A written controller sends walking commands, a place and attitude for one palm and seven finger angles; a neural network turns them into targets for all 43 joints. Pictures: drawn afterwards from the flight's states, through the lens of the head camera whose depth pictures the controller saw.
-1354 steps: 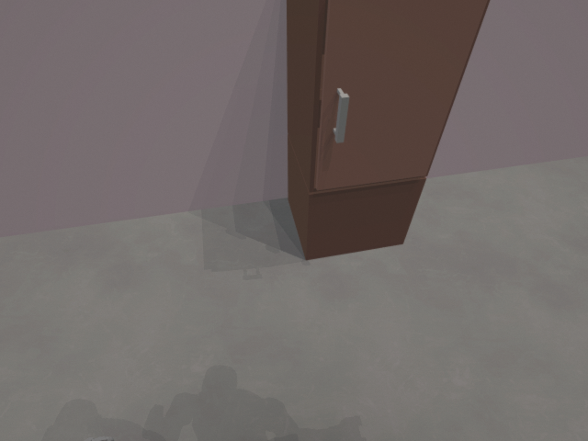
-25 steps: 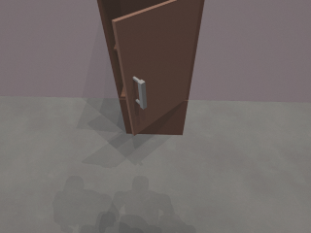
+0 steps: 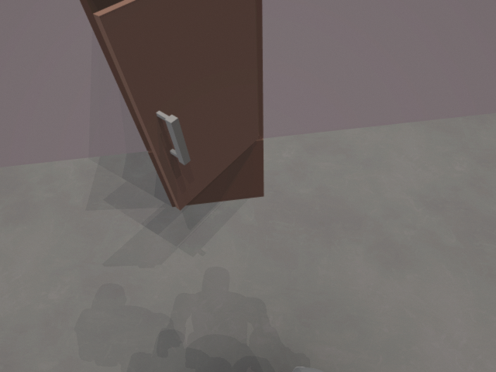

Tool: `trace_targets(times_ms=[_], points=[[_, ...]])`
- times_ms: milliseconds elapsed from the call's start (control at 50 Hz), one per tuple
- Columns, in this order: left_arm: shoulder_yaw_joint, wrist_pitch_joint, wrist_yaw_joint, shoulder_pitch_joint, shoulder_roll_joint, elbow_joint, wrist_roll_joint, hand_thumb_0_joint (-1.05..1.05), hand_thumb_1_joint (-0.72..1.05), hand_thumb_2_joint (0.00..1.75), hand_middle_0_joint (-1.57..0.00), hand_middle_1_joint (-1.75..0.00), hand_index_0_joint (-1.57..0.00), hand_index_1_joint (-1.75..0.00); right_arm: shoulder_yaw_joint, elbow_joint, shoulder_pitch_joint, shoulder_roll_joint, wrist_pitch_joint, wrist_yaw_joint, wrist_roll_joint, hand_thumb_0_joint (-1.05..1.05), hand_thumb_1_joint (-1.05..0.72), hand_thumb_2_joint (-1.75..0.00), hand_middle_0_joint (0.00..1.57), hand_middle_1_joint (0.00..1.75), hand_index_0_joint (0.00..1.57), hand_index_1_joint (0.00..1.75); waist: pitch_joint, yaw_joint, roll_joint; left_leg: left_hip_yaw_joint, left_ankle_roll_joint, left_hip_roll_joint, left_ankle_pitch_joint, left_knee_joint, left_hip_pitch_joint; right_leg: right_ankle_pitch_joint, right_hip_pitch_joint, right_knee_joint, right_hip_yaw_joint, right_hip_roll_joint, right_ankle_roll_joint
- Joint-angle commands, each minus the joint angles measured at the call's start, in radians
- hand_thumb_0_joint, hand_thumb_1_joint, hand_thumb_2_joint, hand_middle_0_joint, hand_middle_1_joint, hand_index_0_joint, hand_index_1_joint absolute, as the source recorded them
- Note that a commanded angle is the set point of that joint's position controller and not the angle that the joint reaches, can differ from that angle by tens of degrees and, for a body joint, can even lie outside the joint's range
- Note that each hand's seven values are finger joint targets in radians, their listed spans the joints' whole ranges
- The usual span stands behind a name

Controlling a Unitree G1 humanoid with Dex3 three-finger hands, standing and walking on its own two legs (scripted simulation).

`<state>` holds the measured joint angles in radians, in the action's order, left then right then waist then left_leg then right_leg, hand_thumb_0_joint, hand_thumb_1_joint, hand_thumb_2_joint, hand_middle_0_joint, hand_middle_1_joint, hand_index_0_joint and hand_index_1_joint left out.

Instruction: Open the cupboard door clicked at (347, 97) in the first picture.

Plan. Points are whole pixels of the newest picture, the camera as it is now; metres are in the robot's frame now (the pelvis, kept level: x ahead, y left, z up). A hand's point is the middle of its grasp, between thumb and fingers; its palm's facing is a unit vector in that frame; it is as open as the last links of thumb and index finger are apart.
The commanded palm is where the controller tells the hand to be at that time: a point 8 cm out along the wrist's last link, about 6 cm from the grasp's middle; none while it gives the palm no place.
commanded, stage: walk to a spot facing it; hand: left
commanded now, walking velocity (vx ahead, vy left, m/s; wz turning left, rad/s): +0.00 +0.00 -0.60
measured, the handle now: (173, 138) +0.61 +0.23 -0.03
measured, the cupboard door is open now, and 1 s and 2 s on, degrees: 45 45 45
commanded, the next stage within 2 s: none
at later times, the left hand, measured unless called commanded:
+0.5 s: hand out of the picture +0.10 +0.20 -0.15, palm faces -0.18 -0.95 -0.26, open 7.4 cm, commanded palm none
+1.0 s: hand (211, 316) +0.24 +0.10 -0.15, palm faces -0.57 -0.78 -0.26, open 7.4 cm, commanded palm none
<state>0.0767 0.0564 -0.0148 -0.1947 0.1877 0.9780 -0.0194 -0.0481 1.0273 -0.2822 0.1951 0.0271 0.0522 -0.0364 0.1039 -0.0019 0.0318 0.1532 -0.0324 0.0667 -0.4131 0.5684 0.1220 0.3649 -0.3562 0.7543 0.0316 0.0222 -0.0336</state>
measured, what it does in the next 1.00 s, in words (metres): steps on the spot, turning right: left foot, then right foot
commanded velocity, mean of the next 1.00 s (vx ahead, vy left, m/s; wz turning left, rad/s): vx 0.01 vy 0.00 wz -0.60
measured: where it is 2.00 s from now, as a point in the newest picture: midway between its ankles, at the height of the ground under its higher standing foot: outside the picture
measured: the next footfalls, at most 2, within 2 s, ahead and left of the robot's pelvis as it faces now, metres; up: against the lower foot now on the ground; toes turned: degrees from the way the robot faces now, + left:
left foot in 0.52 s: +0.10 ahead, +0.14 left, +0.00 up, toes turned -22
right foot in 0.78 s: +0.03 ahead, -0.15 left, +0.00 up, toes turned -30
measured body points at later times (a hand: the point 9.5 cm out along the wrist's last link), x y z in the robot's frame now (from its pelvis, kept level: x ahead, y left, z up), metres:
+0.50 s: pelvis +0.02 +0.00 +0.02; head +0.07 -0.01 +0.46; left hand +0.12 +0.25 -0.13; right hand +0.11 -0.28 -0.11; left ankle +0.05 +0.15 -0.71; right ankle +0.02 -0.09 -0.72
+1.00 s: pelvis +0.03 -0.01 +0.00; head +0.07 -0.03 +0.45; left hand +0.27 +0.14 -0.13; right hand -0.09 -0.27 -0.13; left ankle +0.11 +0.10 -0.70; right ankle +0.00 -0.13 -0.72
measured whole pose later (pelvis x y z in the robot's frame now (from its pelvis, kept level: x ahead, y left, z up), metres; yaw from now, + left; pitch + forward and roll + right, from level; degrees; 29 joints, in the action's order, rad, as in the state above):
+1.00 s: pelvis +0.03 -0.01 +0.00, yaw -35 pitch +0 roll +1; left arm 0.06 0.06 -0.01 -0.15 0.26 0.88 -0.03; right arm -0.06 0.90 -0.22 0.26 0.04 0.03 -0.01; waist 0.10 0.02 -0.04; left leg 0.06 -0.05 0.04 -0.41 0.76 0.36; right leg 0.26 -0.36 0.62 -0.09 0.02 -0.01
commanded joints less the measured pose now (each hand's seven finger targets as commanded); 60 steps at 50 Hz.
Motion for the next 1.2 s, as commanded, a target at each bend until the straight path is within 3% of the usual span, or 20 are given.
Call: trace_targets(times_ms=[0,40,120,340,440,480,500,520,600,660,720,740,760,780,960,980,1000,1020,1100,1180], points=[[0.068,-0.047,0.027,-0.201,0.276,-0.039,-0.001,0.00,0.90,0.90,-0.20,-0.30,-0.20,-0.30,-0.036,-0.153,0.068,0.121,-0.010,-0.007,0.030,0.00,-0.90,-0.90,0.20,0.30,0.20,0.30,-0.116,-0.087,-0.358,-0.043,-0.013,-0.051,-0.226,0.537,0.366,-0.726,0.282,-0.448,-0.581,-0.399,-0.189],[0.062,-0.038,0.044,-0.117,0.234,-0.068,-0.003,0.00,0.90,0.90,-0.20,-0.30,-0.20,-0.30,-0.038,-0.153,0.130,0.106,0.002,-0.010,0.024,0.00,-0.90,-0.90,0.20,0.30,0.20,0.30,-0.068,-0.055,-0.204,-0.199,-0.005,-0.004,-0.150,0.645,0.451,-0.382,0.200,-0.447,-0.585,-0.321,-0.224],[0.050,-0.052,0.047,-0.070,0.197,-0.092,-0.004,0.00,0.90,0.90,-0.20,-0.30,-0.20,-0.30,-0.033,-0.144,0.122,0.085,0.003,-0.022,0.022,0.00,-0.90,-0.90,0.20,0.30,0.20,0.30,-0.169,-0.019,-0.081,-0.191,-0.020,-0.010,0.003,0.553,0.384,-0.392,0.200,-0.419,-0.453,-0.226,-0.167],[0.061,-0.039,0.035,-0.119,0.221,-0.106,-0.011,0.00,0.90,0.90,-0.20,-0.30,-0.20,-0.30,-0.034,-0.218,0.240,0.098,-0.009,-0.013,0.035,0.00,-0.90,-0.90,0.20,0.30,0.20,0.30,-0.149,-0.049,-0.150,-0.203,-0.019,-0.063,-0.011,0.288,0.356,-0.491,0.251,-0.393,-0.542,-0.178,-0.159],[0.057,-0.032,0.035,-0.039,0.224,-0.133,-0.003,0.00,0.90,0.90,-0.20,-0.30,-0.20,-0.30,-0.035,-0.200,0.123,0.118,-0.026,-0.005,0.043,0.00,-0.90,-0.90,0.20,0.30,0.20,0.30,-0.180,0.018,-0.146,-0.215,0.001,-0.069,0.130,-0.076,0.053,-0.430,0.069,-0.323,-0.540,-0.122,-0.085],[0.036,-0.033,0.018,-0.044,0.140,-0.166,0.014,0.00,0.90,0.90,-0.20,-0.30,-0.20,-0.30,-0.057,-0.201,0.067,0.258,-0.045,0.006,0.018,0.00,-0.90,-0.90,0.20,0.30,0.20,0.30,-0.181,0.035,0.206,-0.559,0.130,0.277,0.157,-0.304,-0.210,0.034,-0.274,-0.077,-0.283,0.092,0.024],[0.035,-0.043,0.007,-0.014,0.159,-0.190,0.007,0.00,0.90,0.90,-0.20,-0.30,-0.20,-0.30,-0.062,-0.221,0.063,0.288,-0.037,0.009,0.015,0.00,-0.90,-0.90,0.20,0.30,0.20,0.30,-0.150,0.032,0.226,-0.648,0.235,0.443,0.268,-0.323,-0.107,0.245,-0.283,0.155,-0.135,0.058,0.068],[0.045,-0.046,-0.005,-0.020,0.168,-0.208,-0.006,0.00,0.90,0.90,-0.20,-0.30,-0.20,-0.30,-0.053,-0.243,0.087,0.290,-0.036,0.005,0.001,0.00,-0.90,-0.90,0.20,0.30,0.20,0.30,-0.128,0.022,0.107,-0.618,0.282,0.455,0.246,-0.313,0.036,0.230,-0.251,0.314,-0.110,0.012,0.080],[0.036,-0.025,-0.023,0.004,0.137,-0.176,-0.002,0.00,0.90,0.90,-0.20,-0.30,-0.20,-0.30,-0.024,-0.233,0.117,0.198,-0.041,0.004,-0.004,0.00,-0.90,-0.90,0.20,0.30,0.20,0.30,-0.114,-0.015,0.200,-0.224,0.156,0.220,0.720,-0.171,0.015,0.126,-0.224,0.327,-0.033,-0.027,0.091],[0.018,-0.030,-0.030,0.044,0.125,-0.184,0.001,0.00,0.90,0.90,-0.20,-0.30,-0.20,-0.30,-0.039,-0.204,0.042,0.235,-0.038,-0.004,-0.002,0.00,-0.90,-0.90,0.20,0.30,0.20,0.30,-0.159,0.025,0.203,-0.148,0.124,0.206,0.789,-0.097,-0.022,0.089,-0.070,0.059,0.057,0.000,0.068],[0.027,-0.037,-0.029,-0.039,0.156,-0.153,0.003,0.00,0.90,0.90,-0.20,-0.30,-0.20,-0.30,-0.048,-0.203,0.046,0.255,-0.029,-0.011,0.010,0.00,-0.90,-0.90,0.20,0.30,0.20,0.30,-0.157,-0.024,0.126,-0.107,0.061,0.184,0.627,0.041,0.112,-0.158,0.190,-0.218,0.074,0.015,0.033],[0.043,-0.044,-0.018,-0.114,0.231,-0.132,-0.003,0.00,0.90,0.90,-0.20,-0.30,-0.20,-0.30,-0.044,-0.219,0.054,0.218,-0.027,-0.017,0.020,0.00,-0.90,-0.90,0.20,0.30,0.20,0.30,-0.186,-0.059,-0.043,-0.037,0.004,0.116,0.407,0.213,0.273,-0.434,0.379,-0.292,-0.098,-0.116,-0.021],[0.066,-0.047,0.000,-0.177,0.354,-0.116,-0.009,0.00,0.90,0.90,-0.20,-0.30,-0.20,-0.30,-0.022,-0.265,0.095,0.138,-0.028,-0.021,0.033,0.00,-0.90,-0.90,0.20,0.30,0.20,0.30,-0.218,-0.095,-0.363,0.002,-0.043,-0.023,-0.212,0.468,0.475,-0.762,0.453,-0.375,-0.486,-0.405,-0.159],[0.060,-0.044,0.009,-0.206,0.370,-0.110,0.001,0.00,0.90,0.90,-0.20,-0.30,-0.20,-0.30,-0.019,-0.266,0.106,0.176,-0.020,-0.014,0.034,0.00,-0.90,-0.90,0.20,0.30,0.20,0.30,-0.206,-0.117,-0.279,-0.135,-0.025,0.009,-0.262,0.558,0.463,-0.681,0.379,-0.363,-0.484,-0.434,-0.237],[0.037,-0.014,0.017,0.107,0.254,-0.178,-0.004,0.00,0.90,0.90,-0.20,-0.30,-0.20,-0.30,-0.019,-0.151,-0.082,0.120,-0.018,-0.023,0.027,0.00,-0.90,-0.90,0.20,0.30,0.20,0.30,-0.113,0.065,-0.155,-0.087,-0.020,-0.034,0.110,-0.002,0.040,-0.083,-0.109,-0.338,-0.348,-0.165,-0.085],[0.026,-0.007,0.011,0.109,0.210,-0.193,0.003,0.00,0.90,0.90,-0.20,-0.30,-0.20,-0.30,-0.027,-0.147,-0.109,0.176,-0.027,-0.017,0.019,0.00,-0.90,-0.90,0.20,0.30,0.20,0.30,-0.103,0.073,-0.019,-0.214,0.018,0.058,0.026,-0.172,-0.018,0.051,-0.210,-0.249,-0.292,-0.080,-0.035],[0.011,-0.006,0.000,0.085,0.151,-0.211,0.012,0.00,0.90,0.90,-0.20,-0.30,-0.20,-0.30,-0.046,-0.159,-0.132,0.276,-0.038,-0.015,0.000,0.00,-0.90,-0.90,0.20,0.30,0.20,0.30,-0.102,0.078,0.289,-0.544,0.112,0.320,-0.153,-0.356,-0.026,0.197,-0.306,0.035,-0.130,0.054,0.028],[0.022,-0.014,-0.012,0.124,0.170,-0.241,0.010,0.00,0.90,0.90,-0.20,-0.30,-0.20,-0.30,-0.053,-0.179,-0.122,0.324,-0.043,0.001,-0.004,0.00,-0.90,-0.90,0.20,0.30,0.20,0.30,-0.104,0.073,0.228,-0.653,0.209,0.458,-0.257,-0.445,0.106,0.216,-0.268,0.238,-0.085,0.006,0.046],[0.030,-0.023,-0.050,0.121,0.133,-0.205,-0.009,0.00,0.90,0.90,-0.20,-0.30,-0.20,-0.30,-0.027,-0.193,0.001,0.234,-0.063,-0.013,-0.009,0.00,-0.90,-0.90,0.20,0.30,0.20,0.30,-0.038,0.011,0.193,-0.297,0.133,0.285,-0.076,-0.369,0.132,0.071,-0.252,0.287,-0.024,-0.073,0.055],[0.007,-0.044,-0.058,0.147,0.093,-0.203,-0.004,0.00,0.90,0.90,-0.20,-0.30,-0.20,-0.30,-0.037,-0.151,-0.103,0.243,-0.066,-0.025,-0.009,0.00,-0.90,-0.90,0.20,0.30,0.20,0.30,-0.104,0.059,0.163,-0.128,0.112,0.269,0.075,-0.269,0.059,0.105,-0.062,-0.036,0.088,-0.030,0.039]])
